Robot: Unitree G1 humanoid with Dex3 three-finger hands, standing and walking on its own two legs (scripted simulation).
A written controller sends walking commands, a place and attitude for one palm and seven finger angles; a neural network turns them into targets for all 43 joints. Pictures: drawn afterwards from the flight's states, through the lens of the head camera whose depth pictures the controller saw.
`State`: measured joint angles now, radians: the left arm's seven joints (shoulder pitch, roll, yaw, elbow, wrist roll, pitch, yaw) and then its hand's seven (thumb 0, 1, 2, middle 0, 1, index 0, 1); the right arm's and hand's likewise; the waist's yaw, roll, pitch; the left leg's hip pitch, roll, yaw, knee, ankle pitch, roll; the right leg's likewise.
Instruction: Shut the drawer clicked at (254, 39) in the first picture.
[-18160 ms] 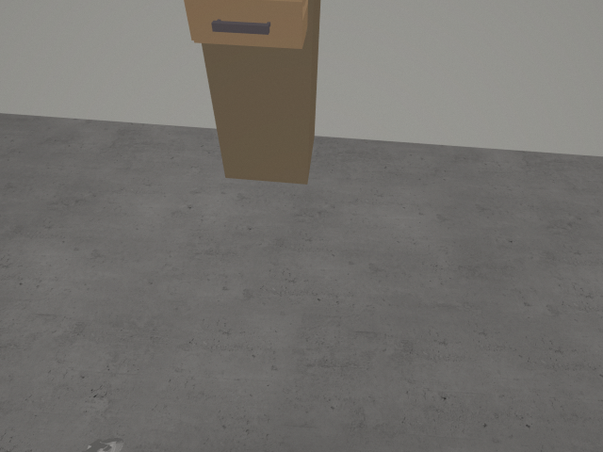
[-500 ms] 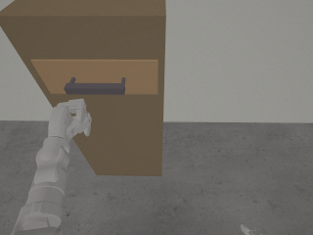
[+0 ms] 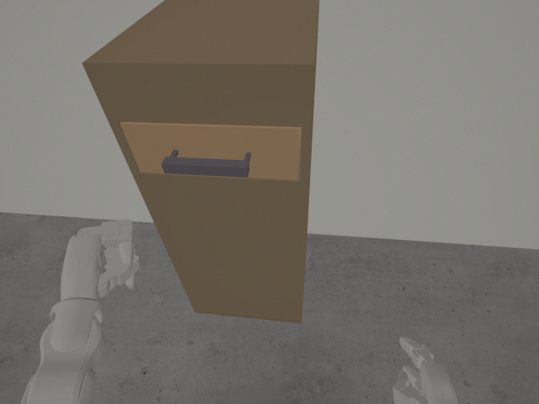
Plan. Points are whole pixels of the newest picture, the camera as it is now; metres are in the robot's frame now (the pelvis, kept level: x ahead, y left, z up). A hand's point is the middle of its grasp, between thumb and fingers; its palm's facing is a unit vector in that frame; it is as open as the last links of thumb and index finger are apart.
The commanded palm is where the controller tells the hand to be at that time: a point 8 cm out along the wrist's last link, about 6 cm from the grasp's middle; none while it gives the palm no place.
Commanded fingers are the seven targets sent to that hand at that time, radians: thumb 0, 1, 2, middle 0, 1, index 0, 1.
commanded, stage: draw the hand back to the body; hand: left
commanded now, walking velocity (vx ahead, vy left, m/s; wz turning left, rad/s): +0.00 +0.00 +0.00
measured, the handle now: (208, 160) +0.58 +0.19 +0.05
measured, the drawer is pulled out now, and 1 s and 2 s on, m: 0.00 0.00 0.00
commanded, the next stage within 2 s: step back with the hand held close in 0.56 s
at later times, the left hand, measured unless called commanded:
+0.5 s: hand (56, 302) +0.18 +0.25 +0.16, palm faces +0.41 -0.82 -0.41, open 3.3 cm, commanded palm +0.14 +0.29 +0.17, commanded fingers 0.00 0.90 0.90 -1.40 -1.60 -1.40 -1.60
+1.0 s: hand (69, 299) +0.19 +0.26 +0.14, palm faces +0.24 -0.83 -0.50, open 3.3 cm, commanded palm +0.13 +0.31 +0.17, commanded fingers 0.00 0.90 0.90 -1.40 -1.60 -1.40 -1.60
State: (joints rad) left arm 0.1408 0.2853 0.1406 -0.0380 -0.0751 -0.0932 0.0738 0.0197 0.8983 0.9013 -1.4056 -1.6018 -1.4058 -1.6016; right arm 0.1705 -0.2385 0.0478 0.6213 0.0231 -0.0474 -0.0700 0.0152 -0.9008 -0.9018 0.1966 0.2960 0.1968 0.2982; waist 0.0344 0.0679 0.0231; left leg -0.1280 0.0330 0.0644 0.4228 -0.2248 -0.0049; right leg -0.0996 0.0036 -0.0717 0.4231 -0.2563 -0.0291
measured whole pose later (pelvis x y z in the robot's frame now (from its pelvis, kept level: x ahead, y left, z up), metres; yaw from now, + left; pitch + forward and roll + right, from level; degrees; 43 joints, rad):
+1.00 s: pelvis -0.01 +0.03 +0.00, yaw -2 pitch +1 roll -1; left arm 0.63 0.38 0.32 -0.53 -0.05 -0.15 0.09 0.02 0.89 0.90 -1.41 -1.60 -1.41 -1.60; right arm 0.17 -0.24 -0.02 0.55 0.00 0.01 -0.06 0.02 -0.90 -0.90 0.20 0.30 0.20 0.30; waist 0.00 0.04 0.06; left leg -0.24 0.01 0.10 0.45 -0.22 0.04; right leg -0.21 -0.02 -0.03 0.42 -0.22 0.01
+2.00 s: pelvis -0.18 +0.04 -0.02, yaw -2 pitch -2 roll -4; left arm 0.67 0.48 0.40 -0.62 -0.07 -0.32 0.10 0.01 0.89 0.90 -1.41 -1.60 -1.41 -1.60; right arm 0.21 -0.22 -0.02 0.61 0.00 -0.06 -0.07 0.02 -0.90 -0.90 0.20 0.30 0.20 0.30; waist -0.01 0.03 -0.05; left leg -0.50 0.01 -0.03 0.72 -0.24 -0.02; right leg -0.11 0.08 0.02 0.52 -0.37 -0.01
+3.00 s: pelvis -0.26 +0.10 -0.01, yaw -3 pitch -1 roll -2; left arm 0.61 0.33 0.34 -0.50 -0.04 -0.19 0.15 0.01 0.89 0.90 -1.41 -1.60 -1.41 -1.60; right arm 0.23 -0.22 0.00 0.68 -0.01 -0.10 -0.08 0.02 -0.90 -0.90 0.20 0.30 0.20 0.30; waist -0.01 0.01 0.01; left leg -0.29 0.03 0.02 0.58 -0.26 0.02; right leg -0.24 -0.01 -0.10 0.55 -0.29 -0.01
